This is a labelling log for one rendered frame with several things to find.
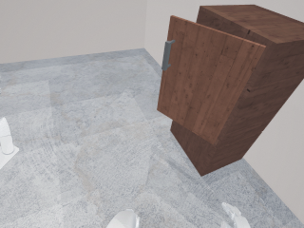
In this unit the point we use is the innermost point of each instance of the robot left hand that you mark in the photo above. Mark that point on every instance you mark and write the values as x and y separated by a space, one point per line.
7 149

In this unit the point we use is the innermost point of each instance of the robot left thigh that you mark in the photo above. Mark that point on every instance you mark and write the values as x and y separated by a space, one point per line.
125 219

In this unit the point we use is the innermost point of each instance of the handle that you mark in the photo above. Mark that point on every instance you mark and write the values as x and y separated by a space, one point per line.
166 55

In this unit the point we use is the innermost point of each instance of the robot right hand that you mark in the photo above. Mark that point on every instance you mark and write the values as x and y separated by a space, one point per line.
235 215

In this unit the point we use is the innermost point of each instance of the cupboard door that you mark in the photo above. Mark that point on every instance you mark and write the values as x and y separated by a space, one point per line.
209 69

